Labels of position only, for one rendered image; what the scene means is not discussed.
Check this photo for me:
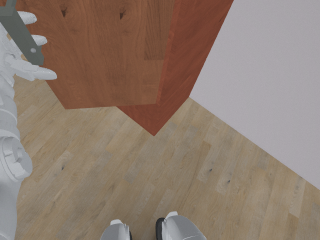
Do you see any robot right shin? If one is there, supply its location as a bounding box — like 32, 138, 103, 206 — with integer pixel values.
162, 211, 178, 240

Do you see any robot left forearm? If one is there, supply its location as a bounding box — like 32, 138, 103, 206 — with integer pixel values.
0, 65, 21, 142

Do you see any robot left hand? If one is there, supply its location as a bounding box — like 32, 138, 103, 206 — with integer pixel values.
0, 11, 57, 81

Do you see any robot left upper arm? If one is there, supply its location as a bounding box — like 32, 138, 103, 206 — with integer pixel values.
0, 136, 33, 240

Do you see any handle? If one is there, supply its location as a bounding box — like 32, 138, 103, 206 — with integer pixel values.
0, 0, 44, 66

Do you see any cupboard door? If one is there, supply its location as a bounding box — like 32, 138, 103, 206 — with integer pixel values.
0, 0, 175, 110

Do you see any robot left thigh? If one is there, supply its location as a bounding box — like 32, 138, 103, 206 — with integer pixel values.
100, 223, 130, 240

